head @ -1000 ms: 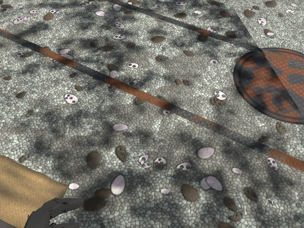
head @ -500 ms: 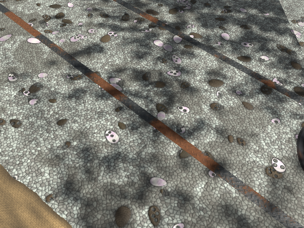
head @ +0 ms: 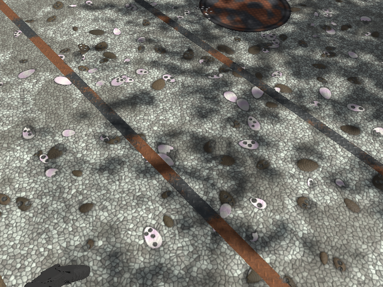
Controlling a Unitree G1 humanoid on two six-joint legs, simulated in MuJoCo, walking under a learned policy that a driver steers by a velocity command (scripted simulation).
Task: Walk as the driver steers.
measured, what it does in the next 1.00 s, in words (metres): walks ahead: right foot, then left foot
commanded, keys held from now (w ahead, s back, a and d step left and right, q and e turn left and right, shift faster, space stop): w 0.62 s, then w+e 0.38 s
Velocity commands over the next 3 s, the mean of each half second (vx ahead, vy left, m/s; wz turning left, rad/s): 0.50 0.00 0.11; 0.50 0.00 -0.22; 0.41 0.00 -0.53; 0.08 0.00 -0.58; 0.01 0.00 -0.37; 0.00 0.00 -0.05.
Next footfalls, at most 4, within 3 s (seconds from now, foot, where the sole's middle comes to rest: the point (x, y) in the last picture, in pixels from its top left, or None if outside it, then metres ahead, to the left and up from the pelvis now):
0.02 right None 0.18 -0.12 -0.77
0.54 left None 0.46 0.13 -0.77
1.08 right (211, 217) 0.73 -0.12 -0.77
1.52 left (181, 156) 1.03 -0.02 -0.77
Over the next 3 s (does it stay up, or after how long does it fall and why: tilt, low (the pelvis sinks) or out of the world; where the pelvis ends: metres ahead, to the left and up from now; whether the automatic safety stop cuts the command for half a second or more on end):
stays up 0.90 -0.09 0.00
